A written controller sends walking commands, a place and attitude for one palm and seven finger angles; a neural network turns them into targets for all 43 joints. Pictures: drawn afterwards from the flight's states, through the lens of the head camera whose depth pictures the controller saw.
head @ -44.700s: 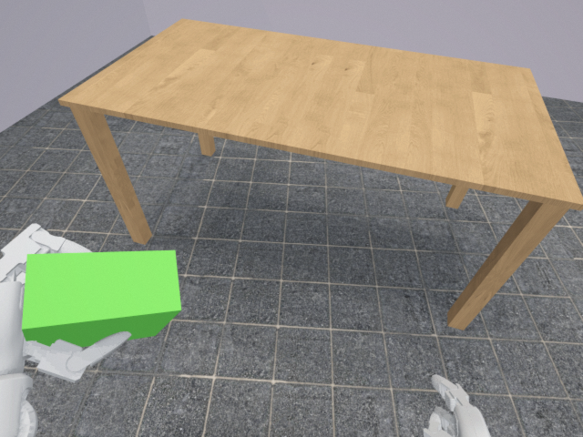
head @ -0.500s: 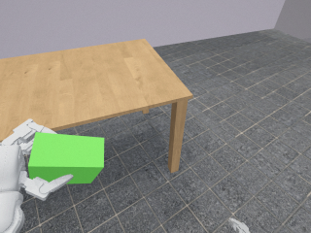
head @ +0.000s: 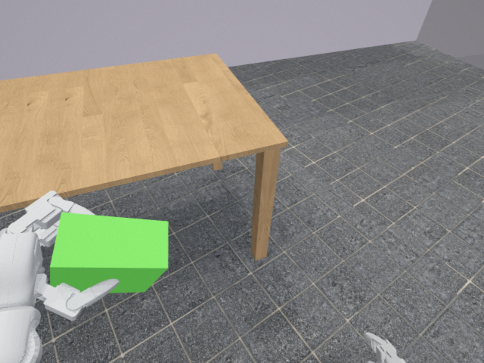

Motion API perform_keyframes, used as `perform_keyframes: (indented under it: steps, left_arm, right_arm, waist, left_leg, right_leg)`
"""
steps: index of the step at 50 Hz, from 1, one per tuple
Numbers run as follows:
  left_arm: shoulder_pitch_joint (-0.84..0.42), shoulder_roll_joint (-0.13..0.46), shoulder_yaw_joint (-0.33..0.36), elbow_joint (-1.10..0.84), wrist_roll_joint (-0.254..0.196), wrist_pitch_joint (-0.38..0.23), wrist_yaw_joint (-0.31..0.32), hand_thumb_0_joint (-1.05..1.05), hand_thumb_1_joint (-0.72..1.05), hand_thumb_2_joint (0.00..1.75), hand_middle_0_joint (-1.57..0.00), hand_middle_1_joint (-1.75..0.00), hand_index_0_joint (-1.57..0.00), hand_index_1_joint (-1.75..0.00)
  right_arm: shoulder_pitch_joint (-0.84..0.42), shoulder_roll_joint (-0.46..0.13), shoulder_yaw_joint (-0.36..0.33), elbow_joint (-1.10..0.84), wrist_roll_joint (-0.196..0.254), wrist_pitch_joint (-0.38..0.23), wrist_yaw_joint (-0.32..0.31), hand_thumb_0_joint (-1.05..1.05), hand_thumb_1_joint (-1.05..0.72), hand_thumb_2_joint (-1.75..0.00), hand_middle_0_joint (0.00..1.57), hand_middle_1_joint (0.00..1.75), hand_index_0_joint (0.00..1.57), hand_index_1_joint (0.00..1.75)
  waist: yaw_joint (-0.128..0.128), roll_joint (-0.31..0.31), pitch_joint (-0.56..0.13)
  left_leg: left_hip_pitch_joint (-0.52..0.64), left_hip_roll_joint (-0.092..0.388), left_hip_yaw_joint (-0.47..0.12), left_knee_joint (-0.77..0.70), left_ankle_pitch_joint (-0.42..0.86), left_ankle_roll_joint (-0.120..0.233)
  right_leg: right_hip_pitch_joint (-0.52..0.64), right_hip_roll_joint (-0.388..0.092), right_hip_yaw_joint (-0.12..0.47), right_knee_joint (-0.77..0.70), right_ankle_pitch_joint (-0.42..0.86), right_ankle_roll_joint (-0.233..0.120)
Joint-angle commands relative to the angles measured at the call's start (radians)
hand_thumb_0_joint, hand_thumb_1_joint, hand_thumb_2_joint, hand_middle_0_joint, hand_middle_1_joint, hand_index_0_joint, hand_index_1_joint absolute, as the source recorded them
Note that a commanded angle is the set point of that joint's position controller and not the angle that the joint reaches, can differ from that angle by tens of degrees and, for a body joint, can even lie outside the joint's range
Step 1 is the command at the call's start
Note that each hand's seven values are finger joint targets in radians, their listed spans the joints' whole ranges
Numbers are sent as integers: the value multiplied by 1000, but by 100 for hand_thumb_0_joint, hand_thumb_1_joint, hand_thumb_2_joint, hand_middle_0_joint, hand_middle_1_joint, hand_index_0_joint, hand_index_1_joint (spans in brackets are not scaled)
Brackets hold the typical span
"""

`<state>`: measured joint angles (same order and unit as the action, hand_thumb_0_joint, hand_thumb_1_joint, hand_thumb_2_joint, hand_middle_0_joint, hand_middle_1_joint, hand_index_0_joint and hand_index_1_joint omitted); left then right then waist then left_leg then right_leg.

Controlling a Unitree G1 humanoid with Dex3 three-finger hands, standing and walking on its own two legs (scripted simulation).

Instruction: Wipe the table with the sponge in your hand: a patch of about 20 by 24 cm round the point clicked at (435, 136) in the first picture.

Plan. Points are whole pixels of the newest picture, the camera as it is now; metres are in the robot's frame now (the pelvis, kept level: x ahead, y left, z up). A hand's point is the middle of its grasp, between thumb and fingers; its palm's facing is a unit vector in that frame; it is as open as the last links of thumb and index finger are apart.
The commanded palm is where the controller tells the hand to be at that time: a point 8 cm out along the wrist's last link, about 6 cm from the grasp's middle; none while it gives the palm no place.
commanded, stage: stop stepping back and stand still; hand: left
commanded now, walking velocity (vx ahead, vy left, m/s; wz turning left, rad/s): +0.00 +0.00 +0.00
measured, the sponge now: (125, 258) +0.23 +0.18 +0.12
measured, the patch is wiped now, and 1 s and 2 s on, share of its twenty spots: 1.00 1.00 1.00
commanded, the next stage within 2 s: stand and wait in 0.48 s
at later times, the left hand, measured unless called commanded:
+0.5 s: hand (75, 239) +0.24 +0.24 +0.16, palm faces +0.37 -0.87 -0.33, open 10.5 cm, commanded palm +0.19 +0.28 +0.19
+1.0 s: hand (56, 246) +0.22 +0.25 +0.16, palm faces +0.37 -0.86 -0.34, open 10.5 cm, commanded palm +0.18 +0.29 +0.19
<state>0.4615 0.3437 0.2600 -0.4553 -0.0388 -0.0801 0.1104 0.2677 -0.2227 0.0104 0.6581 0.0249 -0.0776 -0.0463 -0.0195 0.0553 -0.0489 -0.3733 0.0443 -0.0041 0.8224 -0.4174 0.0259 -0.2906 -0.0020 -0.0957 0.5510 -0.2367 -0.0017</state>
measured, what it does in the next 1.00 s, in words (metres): stands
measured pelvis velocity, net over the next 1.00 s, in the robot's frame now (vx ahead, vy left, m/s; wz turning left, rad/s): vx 0.01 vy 0.01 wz -0.02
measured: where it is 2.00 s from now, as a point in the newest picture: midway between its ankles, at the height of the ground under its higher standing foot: outside the picture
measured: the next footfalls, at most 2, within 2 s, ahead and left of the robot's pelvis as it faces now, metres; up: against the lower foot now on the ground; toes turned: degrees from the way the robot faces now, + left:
none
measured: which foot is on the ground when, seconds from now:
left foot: down 0.00-1.00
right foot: down 0.00-1.00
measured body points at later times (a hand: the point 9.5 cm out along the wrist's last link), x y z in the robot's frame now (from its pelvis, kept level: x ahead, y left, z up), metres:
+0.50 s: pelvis +0.03 +0.00 +0.01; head +0.01 +0.00 +0.46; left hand +0.21 +0.28 +0.18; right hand +0.22 -0.23 -0.05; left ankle +0.02 +0.11 -0.73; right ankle +0.03 -0.13 -0.73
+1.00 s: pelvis +0.01 +0.01 +0.02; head +0.00 +0.02 +0.47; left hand +0.20 +0.30 +0.18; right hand +0.17 -0.23 -0.06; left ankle +0.02 +0.11 -0.73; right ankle +0.03 -0.13 -0.73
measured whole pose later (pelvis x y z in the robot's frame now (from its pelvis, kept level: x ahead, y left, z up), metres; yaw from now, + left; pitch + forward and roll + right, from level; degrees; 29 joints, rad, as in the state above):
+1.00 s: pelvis +0.01 +0.01 +0.02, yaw -1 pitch -1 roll -1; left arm 0.49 0.35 0.28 -0.43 -0.05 -0.08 0.16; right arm 0.22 -0.21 0.02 0.60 0.01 -0.04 -0.07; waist 0.00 0.01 -0.04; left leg -0.22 0.01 0.02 0.47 -0.24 0.03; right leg -0.20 -0.02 -0.03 0.38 -0.17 0.03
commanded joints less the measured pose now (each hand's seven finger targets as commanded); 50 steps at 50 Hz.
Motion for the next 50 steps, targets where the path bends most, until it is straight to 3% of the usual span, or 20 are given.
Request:
perform_keyframes:
  steps: [1, 2, 3, 4, 5, 6, 7, 8, 10, 14, 16, 20, 27, 34, 35, 43, 50]
  left_arm:
    - [-118, 238, 212, -292, -35, -87, 41, 0, 10, 130, -120, -160, -120, -160]
    - [-97, 235, 214, -303, -32, -88, 48, 0, 10, 130, -120, -160, -120, -160]
    - [-62, 217, 202, -300, -29, -89, 55, 0, 10, 130, -120, -160, -120, -160]
    - [-46, 204, 192, -302, -29, -93, 63, 0, 10, 130, -120, -160, -120, -160]
    - [-31, 180, 176, -300, -35, -93, 67, 0, 10, 130, -120, -160, -120, -160]
    - [-53, 173, 165, -318, -30, -93, 73, 0, 10, 130, -120, -160, -120, -160]
    - [-60, 180, 172, -308, -29, -89, 76, 0, 10, 130, -120, -160, -120, -160]
    - [-61, 188, 178, -296, -26, -86, 74, 0, 10, 130, -120, -160, -120, -160]
    - [-60, 179, 165, -266, -24, -79, 68, 0, 10, 130, -120, -160, -120, -160]
    - [-63, 143, 124, -206, -28, -80, 58, 0, 10, 130, -120, -160, -120, -160]
    - [-79, 145, 120, -220, -27, -81, 58, 0, 10, 130, -120, -160, -120, -160]
    - [-66, 178, 151, -216, -31, -73, 62, 0, 10, 130, -120, -160, -120, -160]
    - [-78, 175, 151, -248, -37, -67, 66, 0, 10, 130, -120, -160, -120, -160]
    - [-85, 146, 118, -197, -35, -57, 63, 0, 10, 130, -120, -160, -120, -160]
    - [-93, 151, 119, -192, -33, -57, 62, 0, 10, 130, -120, -160, -120, -160]
    - [-85, 170, 140, -208, -29, -68, 70, 0, 10, 130, -120, -160, -120, -160]
    - [-81, 167, 141, -211, -21, -80, 72, 0, 10, 130, -120, -160, -120, -160]
  right_arm:
    - [-162, -95, -49, -175, 1, -48, -15, 0, -90, -90, 20, 30, 20, 30]
    - [-161, -86, -42, -174, -3, -39, -19, 0, -90, -90, 20, 30, 20, 30]
    - [-162, -88, -38, -177, -6, -37, -26, 0, -90, -90, 20, 30, 20, 30]
    - [-169, -99, -37, -185, -9, -38, -33, 0, -90, -90, 20, 30, 20, 30]
    - [-181, -125, -49, -203, -11, -40, -41, 0, -90, -90, 20, 30, 20, 30]
    - [-188, -125, -43, -210, -2, -43, -38, 0, -90, -90, 20, 30, 20, 30]
    - [-187, -117, -42, -216, 5, -52, -36, 0, -90, -90, 20, 30, 20, 30]
    - [-182, -105, -37, -204, -1, -62, -38, 0, -90, -90, 20, 30, 20, 30]
    - [-186, -111, -37, -201, -2, -70, -35, 0, -90, -90, 20, 30, 20, 30]
    - [-168, -113, -47, -196, -4, -70, -24, 0, -90, -90, 20, 30, 20, 30]
    - [-174, -110, -46, -197, -5, -64, -25, 0, -90, -90, 20, 30, 20, 30]
    - [-191, -108, -41, -211, -9, -48, -31, 0, -90, -90, 20, 30, 20, 30]
    - [-200, -102, -35, -231, -8, -30, -37, 0, -90, -90, 20, 30, 20, 30]
    - [-200, -108, -35, -232, -8, -22, -38, 0, -90, -90, 20, 30, 20, 30]
    - [-206, -113, -35, -235, -8, -22, -39, 0, -90, -90, 20, 30, 20, 30]
    - [-203, -109, -33, -235, -14, -24, -41, 0, -90, -90, 20, 30, 20, 30]
    - [-201, -113, -36, -230, -15, -35, -41, 0, -90, -90, 20, 30, 20, 30]
  waist:
    - [1, -191, -32]
    - [-11, -145, -40]
    - [-14, -59, -42]
    - [-8, 45, -37]
    - [2, 190, -10]
    - [17, 257, -4]
    - [25, 175, -23]
    - [18, 139, -33]
    - [21, 100, -36]
    - [9, -82, -69]
    - [8, -35, -82]
    - [17, -14, -90]
    - [23, 14, -99]
    - [20, -15, -71]
    - [19, 9, -54]
    - [25, -13, -50]
    - [23, 31, -39]
  left_leg:
    - [-9, 38, -55, -1, -2, 13]
    - [93, 38, -30, -151, 71, 16]
    - [161, 15, -2, -271, 114, 11]
    - [170, 12, -31, -374, 114, 13]
    - [163, 107, -191, -485, 89, 43]
    - [138, 178, -304, -545, 60, 79]
    - [125, 175, -287, -534, 137, 85]
    - [134, 144, -236, -498, 233, 69]
    - [114, 105, -155, -425, 379, 45]
    - [120, 46, -72, -326, 364, 5]
    - [150, 43, -63, -338, 383, 2]
    - [168, 44, -69, -364, 417, 3]
    - [195, 49, -66, -396, 468, 0]
    - [162, 39, -63, -421, 343, -2]
    - [153, 39, -69, -434, 320, -3]
    - [114, 32, -73, -461, 222, 1]
    - [87, 37, -90, -494, 160, 0]
  right_leg:
    - [-26, -319, 351, -300, -124, -170]
    - [-60, -280, 274, -250, -119, -139]
    - [-69, -218, 195, -192, -139, -107]
    - [-48, -146, 142, -114, -132, -75]
    - [-75, -68, 88, -2, -127, -34]
    - [-81, -8, 54, 66, -122, -2]
    - [-41, 5, 67, 59, -115, 9]
    - [-10, -3, 61, 11, -97, 12]
    - [75, -21, 76, -75, 80, 8]
    - [134, -95, 168, -151, 269, -20]
    - [130, -101, 174, -147, 285, -25]
    - [137, -87, 156, -153, 284, -18]
    - [163, -65, 133, -157, 296, -9]
    - [148, -66, 142, -200, 207, -7]
    - [135, -66, 141, -202, 181, -8]
    - [148, -57, 135, -221, 102, -6]
    - [146, -46, 123, -209, 66, -5]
